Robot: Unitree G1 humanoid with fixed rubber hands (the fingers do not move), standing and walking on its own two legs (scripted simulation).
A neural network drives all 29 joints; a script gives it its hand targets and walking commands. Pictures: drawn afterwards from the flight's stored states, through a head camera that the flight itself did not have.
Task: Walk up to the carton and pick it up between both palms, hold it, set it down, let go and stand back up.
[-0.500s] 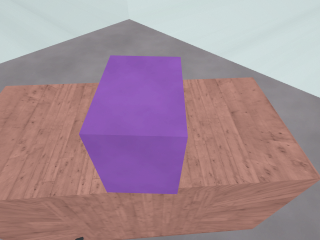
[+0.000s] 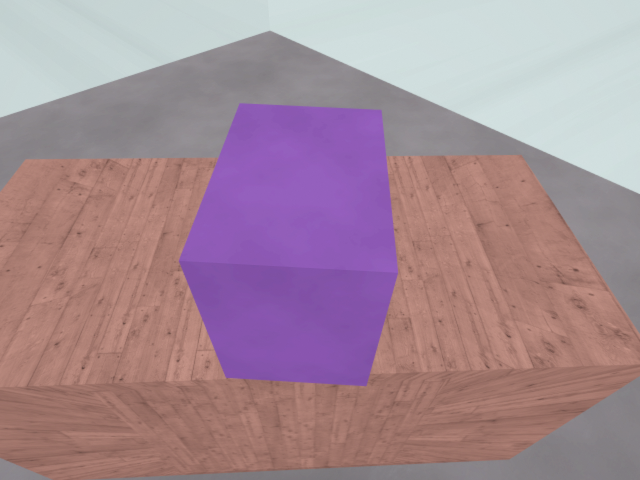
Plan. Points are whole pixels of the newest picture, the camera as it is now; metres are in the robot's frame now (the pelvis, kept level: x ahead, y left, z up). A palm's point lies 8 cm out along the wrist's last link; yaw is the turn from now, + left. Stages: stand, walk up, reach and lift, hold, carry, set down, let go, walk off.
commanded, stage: walk up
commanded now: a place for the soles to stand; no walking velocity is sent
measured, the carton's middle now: (303, 244) +0.46 +0.05 +0.02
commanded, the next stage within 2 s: reach and lift in 0.46 s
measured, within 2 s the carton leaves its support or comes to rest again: neither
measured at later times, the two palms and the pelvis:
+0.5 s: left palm out of the picture +0.06 +0.26 -0.13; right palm out of the picture +0.01 -0.24 -0.13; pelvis -0.01 +0.01 +0.00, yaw +1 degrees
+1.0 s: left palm out of the picture +0.09 +0.25 -0.11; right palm out of the picture +0.08 -0.20 -0.11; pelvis -0.05 +0.02 -0.01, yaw +3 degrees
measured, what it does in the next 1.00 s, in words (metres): shifts its weight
